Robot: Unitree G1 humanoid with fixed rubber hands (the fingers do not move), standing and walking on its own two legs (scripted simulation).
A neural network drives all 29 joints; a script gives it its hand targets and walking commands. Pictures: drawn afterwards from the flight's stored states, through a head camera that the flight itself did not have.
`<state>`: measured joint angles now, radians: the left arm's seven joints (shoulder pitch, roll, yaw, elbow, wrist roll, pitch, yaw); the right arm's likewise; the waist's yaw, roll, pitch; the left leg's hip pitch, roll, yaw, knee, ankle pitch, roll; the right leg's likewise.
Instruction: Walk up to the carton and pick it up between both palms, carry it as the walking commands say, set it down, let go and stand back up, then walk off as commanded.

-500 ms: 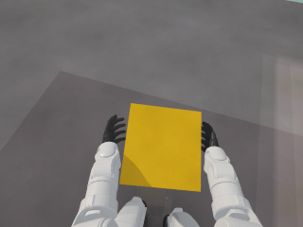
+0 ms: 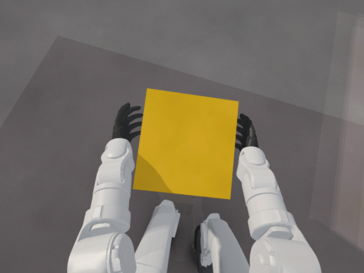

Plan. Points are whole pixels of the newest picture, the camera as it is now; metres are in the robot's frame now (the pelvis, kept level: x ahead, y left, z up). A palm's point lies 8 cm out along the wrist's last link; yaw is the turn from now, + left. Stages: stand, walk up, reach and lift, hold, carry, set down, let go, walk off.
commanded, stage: set down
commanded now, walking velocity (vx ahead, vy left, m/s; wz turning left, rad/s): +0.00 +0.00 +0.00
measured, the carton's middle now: (182, 147) +0.40 +0.06 -0.15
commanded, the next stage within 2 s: none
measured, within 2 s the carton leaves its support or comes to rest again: neither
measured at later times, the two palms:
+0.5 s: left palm (130, 146) +0.38 +0.19 -0.15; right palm (237, 145) +0.42 -0.09 -0.16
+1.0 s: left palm (137, 139) +0.42 +0.20 -0.23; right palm (230, 142) +0.46 -0.09 -0.25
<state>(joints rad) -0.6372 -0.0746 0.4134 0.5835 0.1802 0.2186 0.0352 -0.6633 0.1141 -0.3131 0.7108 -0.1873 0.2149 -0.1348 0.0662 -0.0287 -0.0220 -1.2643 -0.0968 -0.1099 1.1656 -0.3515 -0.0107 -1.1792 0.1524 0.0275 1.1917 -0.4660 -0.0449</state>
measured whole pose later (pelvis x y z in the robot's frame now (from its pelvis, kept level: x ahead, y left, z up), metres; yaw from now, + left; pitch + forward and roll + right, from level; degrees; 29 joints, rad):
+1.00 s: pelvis -0.03 +0.00 -0.14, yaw -2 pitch +35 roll +1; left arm -1.00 0.01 0.51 0.71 0.13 0.23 0.09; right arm -1.11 -0.07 -0.17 0.92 -0.06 0.27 -0.19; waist 0.11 -0.03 0.07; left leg -1.83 -0.12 -0.05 1.68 -0.46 -0.04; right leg -1.77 0.20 0.03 1.76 -0.59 -0.03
